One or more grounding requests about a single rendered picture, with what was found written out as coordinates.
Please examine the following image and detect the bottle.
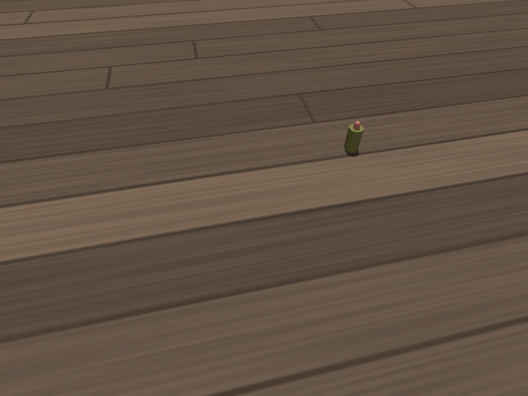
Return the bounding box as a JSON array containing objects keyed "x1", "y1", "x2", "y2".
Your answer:
[{"x1": 344, "y1": 121, "x2": 364, "y2": 152}]

